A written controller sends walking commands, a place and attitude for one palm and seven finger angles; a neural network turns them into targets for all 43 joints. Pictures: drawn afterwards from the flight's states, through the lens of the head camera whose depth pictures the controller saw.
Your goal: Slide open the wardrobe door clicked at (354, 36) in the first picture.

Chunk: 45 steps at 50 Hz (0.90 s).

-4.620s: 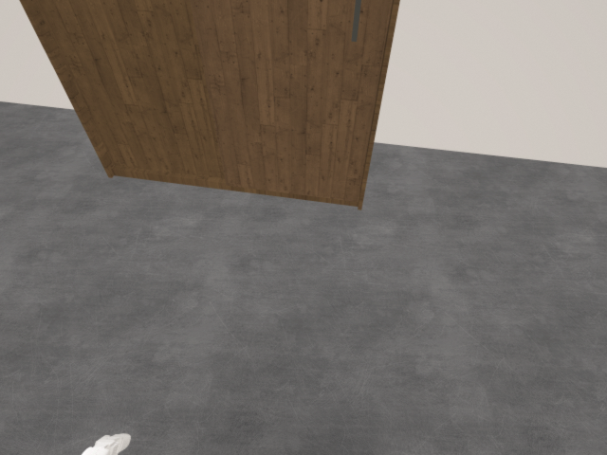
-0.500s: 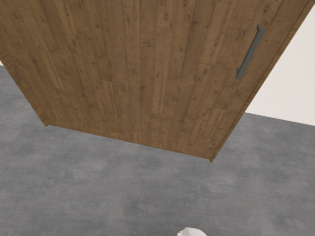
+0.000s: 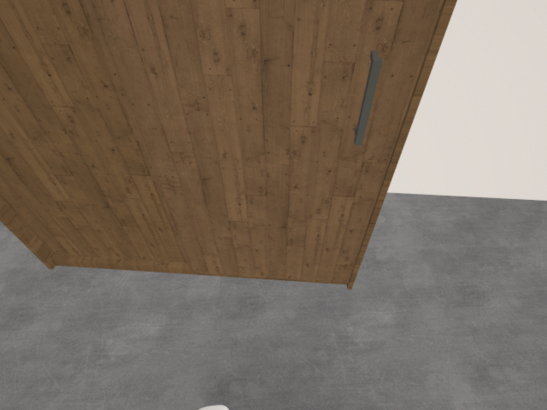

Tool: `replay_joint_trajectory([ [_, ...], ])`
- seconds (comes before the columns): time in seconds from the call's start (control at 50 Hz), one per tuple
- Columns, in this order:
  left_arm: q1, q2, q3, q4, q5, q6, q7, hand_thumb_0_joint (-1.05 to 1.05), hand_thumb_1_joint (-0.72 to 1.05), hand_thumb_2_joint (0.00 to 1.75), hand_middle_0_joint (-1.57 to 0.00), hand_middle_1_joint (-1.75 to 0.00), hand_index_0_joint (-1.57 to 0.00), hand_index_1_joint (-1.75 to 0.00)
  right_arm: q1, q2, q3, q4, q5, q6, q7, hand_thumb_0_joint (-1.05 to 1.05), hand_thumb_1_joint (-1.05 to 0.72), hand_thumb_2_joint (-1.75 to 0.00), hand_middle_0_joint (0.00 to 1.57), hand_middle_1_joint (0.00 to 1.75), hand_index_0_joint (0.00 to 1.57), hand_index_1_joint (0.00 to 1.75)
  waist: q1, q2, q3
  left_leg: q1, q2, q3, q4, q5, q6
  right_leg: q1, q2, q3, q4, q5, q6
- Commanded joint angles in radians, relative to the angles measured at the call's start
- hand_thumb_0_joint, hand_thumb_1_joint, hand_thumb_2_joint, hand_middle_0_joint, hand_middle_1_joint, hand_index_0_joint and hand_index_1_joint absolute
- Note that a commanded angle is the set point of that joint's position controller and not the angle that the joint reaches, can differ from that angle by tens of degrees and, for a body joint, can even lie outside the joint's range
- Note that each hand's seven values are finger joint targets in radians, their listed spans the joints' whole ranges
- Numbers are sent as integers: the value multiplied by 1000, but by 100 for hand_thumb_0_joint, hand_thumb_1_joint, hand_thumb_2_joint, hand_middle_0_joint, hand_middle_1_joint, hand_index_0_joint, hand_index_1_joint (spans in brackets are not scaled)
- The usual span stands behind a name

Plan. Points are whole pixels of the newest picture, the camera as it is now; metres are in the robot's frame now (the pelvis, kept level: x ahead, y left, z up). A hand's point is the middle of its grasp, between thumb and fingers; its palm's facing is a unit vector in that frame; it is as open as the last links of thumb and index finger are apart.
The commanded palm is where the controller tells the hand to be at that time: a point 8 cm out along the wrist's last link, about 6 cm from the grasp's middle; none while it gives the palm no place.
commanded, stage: take the last steps up to it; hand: right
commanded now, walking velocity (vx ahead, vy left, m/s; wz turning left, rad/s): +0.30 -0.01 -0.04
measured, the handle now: (365, 100) +0.68 -0.15 +0.10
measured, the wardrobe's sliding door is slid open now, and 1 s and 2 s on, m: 0.00 0.00 0.00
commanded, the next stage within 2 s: come to a stop and stand still in 0.50 s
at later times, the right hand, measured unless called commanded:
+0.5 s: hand out of the picture +0.08 -0.16 -0.19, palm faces +0.14 +0.98 -0.13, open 7.3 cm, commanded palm none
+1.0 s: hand (384, 351) +0.27 -0.19 -0.18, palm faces +0.03 +0.97 -0.26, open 7.3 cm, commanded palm none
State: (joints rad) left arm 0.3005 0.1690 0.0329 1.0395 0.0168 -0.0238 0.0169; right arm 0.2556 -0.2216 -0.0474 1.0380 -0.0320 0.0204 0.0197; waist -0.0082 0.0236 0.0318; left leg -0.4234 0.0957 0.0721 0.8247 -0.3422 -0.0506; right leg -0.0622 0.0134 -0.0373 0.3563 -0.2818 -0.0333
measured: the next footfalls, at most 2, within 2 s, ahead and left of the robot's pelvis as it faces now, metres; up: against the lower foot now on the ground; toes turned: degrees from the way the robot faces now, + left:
left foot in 0.12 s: +0.12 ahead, +0.14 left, +0.00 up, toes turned +6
right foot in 0.52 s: +0.25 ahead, -0.12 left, +0.00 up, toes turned -11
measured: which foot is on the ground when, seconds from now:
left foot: up 0.00-0.10, down 0.12-0.52, up 0.54-0.92, down 0.94-1.00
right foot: down 0.00-0.12, up 0.14-0.50, down 0.52-0.96, up 0.98-1.00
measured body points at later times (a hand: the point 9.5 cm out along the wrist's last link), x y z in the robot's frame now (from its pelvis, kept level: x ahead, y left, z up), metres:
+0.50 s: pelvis +0.14 -0.01 -0.01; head +0.14 -0.03 +0.44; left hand +0.21 +0.23 -0.15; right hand +0.07 -0.22 -0.18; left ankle +0.08 +0.13 -0.74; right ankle +0.21 -0.12 -0.74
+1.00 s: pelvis +0.20 +0.00 -0.01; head +0.23 +0.02 +0.43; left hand +0.22 +0.23 -0.18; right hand +0.27 -0.24 -0.16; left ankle +0.23 +0.10 -0.74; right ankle +0.20 -0.11 -0.74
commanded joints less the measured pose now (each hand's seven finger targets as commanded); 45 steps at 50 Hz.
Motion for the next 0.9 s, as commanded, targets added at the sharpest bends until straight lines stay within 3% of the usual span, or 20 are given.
replay_joint_trajectory([
  [0.0,57,171,37,-5,10,-19,6,0,90,90,-20,-30,-20,-30,-89,-24,-6,-95,9,-42,0,0,-90,-90,20,30,20,30,29,-165,76,10,-14,26,-160,6,9,-61,-267,199,-113,143,-145],
  [0.04,46,161,33,5,8,-18,7,0,90,90,-20,-30,-20,-30,-4,-25,-14,-61,6,-51,0,0,-90,-90,20,30,20,30,-12,-126,52,181,-48,54,-290,94,19,-127,-227,160,-21,110,-107],
  [0.06,48,142,29,12,3,-21,4,0,90,90,-20,-30,-20,-30,72,-57,-23,-34,4,-60,-4,0,-90,-90,20,30,20,30,-48,-46,20,346,-39,21,-373,123,35,-212,-178,127,104,90,-75],
  [0.08,57,95,18,3,-7,-30,-2,0,90,90,-20,-30,-20,-30,194,-127,-38,2,-4,-74,-14,0,-90,-90,20,30,20,30,-98,121,-50,545,139,-189,-451,15,94,-370,-92,21,344,-20,-25],
  [0.1,34,63,13,-39,-8,-32,-8,0,90,90,-20,-30,-20,-30,294,-213,-56,22,3,-75,-22,0,-90,-90,20,30,20,30,-125,320,-75,626,354,-505,-588,-29,195,-552,-7,-44,599,-304,3],
  [0.12,-12,114,26,-48,0,-21,-11,0,90,90,-20,-30,-20,-30,292,-201,-54,23,16,-74,-28,0,-90,-90,20,30,20,30,-130,267,-49,511,369,-569,-658,-189,228,-573,-52,39,736,-297,-3],
  [0.16,-56,99,35,-39,3,-13,-22,0,90,90,-20,-30,-20,-30,151,-116,-37,-6,12,-72,-39,0,-90,-90,20,30,20,30,-67,86,83,324,330,-442,-686,-256,228,-593,-127,58,812,-139,3],
  [0.2,-2,48,29,-7,9,1,-30,0,90,90,-20,-30,-20,-30,91,-53,-16,-21,8,-83,-41,0,-90,-90,20,30,20,30,-11,64,81,207,238,-230,-679,-38,175,-489,-141,27,744,-33,29],
  [0.24,35,25,25,3,10,12,-32,0,90,90,-20,-30,-20,-30,87,-43,-14,-14,6,-91,-41,0,-90,-90,20,30,20,30,12,96,64,194,206,-125,-671,88,171,-447,-141,-12,649,-8,50],
  [0.38,-80,16,21,-49,0,-6,-47,0,90,90,-20,-30,-20,-30,134,-90,-21,28,3,-91,-38,0,-90,-90,20,30,20,30,-18,101,57,228,196,-80,-614,186,180,-349,-109,-70,340,26,52],
  [0.44,-24,36,22,-31,1,-16,-38,0,90,90,-20,-30,-20,-30,115,-79,-24,38,7,-75,-38,0,-90,-90,20,30,20,30,24,96,61,159,153,-43,-533,115,143,-169,-79,-103,189,86,47],
  [0.46,48,67,28,-7,3,-24,-34,0,90,90,-20,-30,-20,-30,119,-60,-21,38,7,-70,-38,0,-90,-90,20,30,20,30,52,14,26,120,114,-15,-417,96,123,-46,-85,-83,125,99,46],
  [0.48,137,142,43,13,11,-32,-22,0,90,90,-20,-30,-20,-30,142,-15,-13,30,12,-64,-35,0,-90,-90,20,30,20,30,81,-177,-20,25,27,47,-203,20,83,81,-211,75,46,99,4],
  [0.5,221,234,60,23,15,-29,-11,0,90,90,-20,-30,-20,-30,154,29,-5,7,17,-63,-31,0,-90,-90,20,30,20,30,96,-379,-71,-106,-74,111,58,-252,45,153,-417,337,-70,146,-88],
  [0.52,215,224,52,31,12,-21,0,0,90,90,-20,-30,-20,-30,118,7,-3,-6,7,-56,-39,0,-90,-90,20,30,20,30,103,-333,-73,-131,-61,13,222,-286,59,99,-449,388,-133,22,-122],
  [0.56,93,150,33,-5,5,-24,6,0,90,90,-20,-30,-20,-30,61,-1,-7,3,6,-58,-27,0,-90,-90,20,30,20,30,66,-189,28,-174,9,-34,336,-147,63,-53,-413,307,-152,7,-142],
  [0.62,-15,81,4,-18,1,-38,17,0,90,90,-20,-30,-20,-30,122,53,4,44,11,-38,-29,0,-90,-90,20,30,20,30,-5,-101,17,-21,29,-52,199,-18,28,-154,-319,84,-137,376,-99],
  [0.7,-36,96,6,-8,-2,-24,29,0,90,90,-20,-30,-20,-30,131,49,11,46,17,-6,-48,0,-90,-90,20,30,20,30,-10,-103,-52,89,-4,-30,-19,7,8,-95,-312,20,-59,685,-112],
  [0.82,-42,138,42,-2,5,18,30,0,90,90,-20,-30,-20,-30,49,1,-10,-20,10,17,-51,0,-90,-90,20,30,20,30,6,-174,5,109,-30,-5,-131,-4,23,-123,-331,61,-9,610,-122],
  [0.88,-56,127,49,-11,1,27,23,0,90,90,-20,-30,-20,-30,87,-18,-17,-26,7,2,-54,0,-90,-90,20,30,20,30,-24,-119,-12,218,-21,-11,-345,212,32,-156,-271,30,95,472,-61],
])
